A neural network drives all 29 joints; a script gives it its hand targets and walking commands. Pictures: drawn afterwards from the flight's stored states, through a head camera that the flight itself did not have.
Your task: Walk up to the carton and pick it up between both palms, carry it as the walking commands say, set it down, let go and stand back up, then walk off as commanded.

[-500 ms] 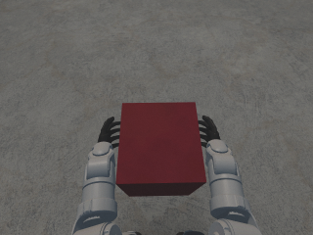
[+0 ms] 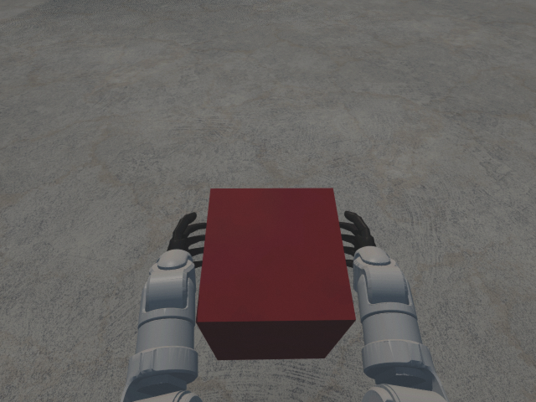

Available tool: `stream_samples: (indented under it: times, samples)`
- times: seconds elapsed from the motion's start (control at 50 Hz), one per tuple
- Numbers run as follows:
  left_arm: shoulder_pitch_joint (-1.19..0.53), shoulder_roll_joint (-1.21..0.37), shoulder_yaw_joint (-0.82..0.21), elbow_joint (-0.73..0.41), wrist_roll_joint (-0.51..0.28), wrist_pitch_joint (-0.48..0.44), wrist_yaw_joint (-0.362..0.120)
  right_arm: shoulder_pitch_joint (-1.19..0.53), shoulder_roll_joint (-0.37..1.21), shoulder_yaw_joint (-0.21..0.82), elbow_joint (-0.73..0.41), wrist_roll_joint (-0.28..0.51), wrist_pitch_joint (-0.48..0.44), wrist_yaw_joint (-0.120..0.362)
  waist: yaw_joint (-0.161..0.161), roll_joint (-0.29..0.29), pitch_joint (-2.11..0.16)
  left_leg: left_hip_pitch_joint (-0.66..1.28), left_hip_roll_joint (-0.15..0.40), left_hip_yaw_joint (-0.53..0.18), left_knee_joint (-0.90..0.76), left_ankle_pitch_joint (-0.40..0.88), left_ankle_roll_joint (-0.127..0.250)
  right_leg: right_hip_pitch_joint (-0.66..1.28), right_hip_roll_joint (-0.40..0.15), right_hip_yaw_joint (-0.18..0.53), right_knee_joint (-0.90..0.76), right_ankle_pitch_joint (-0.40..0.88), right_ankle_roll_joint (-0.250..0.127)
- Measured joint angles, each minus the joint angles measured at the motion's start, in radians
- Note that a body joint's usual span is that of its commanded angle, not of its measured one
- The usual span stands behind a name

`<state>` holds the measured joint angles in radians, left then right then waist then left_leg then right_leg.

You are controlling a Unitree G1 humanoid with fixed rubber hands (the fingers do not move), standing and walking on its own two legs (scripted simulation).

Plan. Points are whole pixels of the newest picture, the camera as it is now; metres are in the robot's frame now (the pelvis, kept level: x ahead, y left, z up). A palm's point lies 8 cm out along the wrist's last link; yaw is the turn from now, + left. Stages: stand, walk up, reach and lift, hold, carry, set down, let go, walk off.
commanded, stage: reach and lift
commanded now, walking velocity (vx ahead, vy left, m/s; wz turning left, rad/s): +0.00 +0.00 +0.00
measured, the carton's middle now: (271, 279) +0.31 +0.01 -0.02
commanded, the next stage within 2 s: hold in 0.98 s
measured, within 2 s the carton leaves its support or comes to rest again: neither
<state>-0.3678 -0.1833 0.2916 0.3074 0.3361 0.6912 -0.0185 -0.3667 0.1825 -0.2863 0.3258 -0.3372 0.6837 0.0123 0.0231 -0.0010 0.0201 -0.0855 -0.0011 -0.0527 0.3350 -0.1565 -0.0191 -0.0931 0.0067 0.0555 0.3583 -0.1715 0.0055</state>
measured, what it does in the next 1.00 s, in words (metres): stands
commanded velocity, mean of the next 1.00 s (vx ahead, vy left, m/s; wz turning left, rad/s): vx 0.00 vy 0.00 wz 0.00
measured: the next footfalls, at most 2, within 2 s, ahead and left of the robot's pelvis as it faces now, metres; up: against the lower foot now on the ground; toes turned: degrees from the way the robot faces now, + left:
none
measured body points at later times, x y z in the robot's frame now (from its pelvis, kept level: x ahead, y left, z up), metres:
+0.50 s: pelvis +0.01 +0.00 +0.00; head -0.02 +0.00 +0.45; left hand +0.32 +0.15 +0.05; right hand +0.32 -0.14 +0.04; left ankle +0.02 +0.13 -0.75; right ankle +0.02 -0.12 -0.75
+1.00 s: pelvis +0.00 +0.00 +0.00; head -0.04 +0.00 +0.45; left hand +0.30 +0.15 +0.04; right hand +0.31 -0.14 +0.04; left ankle +0.02 +0.13 -0.75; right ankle +0.02 -0.12 -0.75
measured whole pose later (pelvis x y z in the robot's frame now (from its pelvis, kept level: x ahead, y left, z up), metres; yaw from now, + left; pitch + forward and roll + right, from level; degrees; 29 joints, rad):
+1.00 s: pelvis +0.00 +0.00 +0.00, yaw +0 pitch -7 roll +0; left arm -0.26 -0.15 0.19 0.22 0.30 0.77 -0.01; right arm -0.27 0.15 -0.19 0.22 -0.29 0.77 0.01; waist 0.00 0.00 0.03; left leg -0.04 0.00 -0.06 0.34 -0.17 -0.01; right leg -0.04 0.00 0.05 0.34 -0.17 0.01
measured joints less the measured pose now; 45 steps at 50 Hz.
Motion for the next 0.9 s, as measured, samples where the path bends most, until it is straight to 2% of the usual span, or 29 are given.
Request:
stream_samples:
  times: [0.14,0.34,0.9]
  samples:
    - [-0.009,-0.003,0.007,-0.001,0.014,0.036,-0.005,-0.009,0.003,-0.006,0.001,-0.012,0.036,0.006,-0.006,0.001,0.010,0.037,-0.002,-0.001,-0.008,-0.002,0.002,0.040,-0.002,0.000,-0.012,0.000,0.001]
    - [0.011,0.003,-0.024,-0.017,0.000,0.041,0.000,0.016,-0.005,0.016,-0.032,-0.001,0.049,0.006,-0.020,0.003,0.025,0.040,-0.004,0.000,-0.005,-0.006,0.005,0.046,-0.005,0.000,-0.017,-0.001,0.005]
    - [0.106,0.031,-0.100,-0.090,-0.039,0.069,0.008,0.098,-0.028,0.099,-0.104,0.043,0.079,0.002,-0.025,0.000,0.008,0.044,-0.002,-0.009,-0.005,-0.011,0.004,0.058,-0.003,-0.007,-0.028,-0.002,0.004]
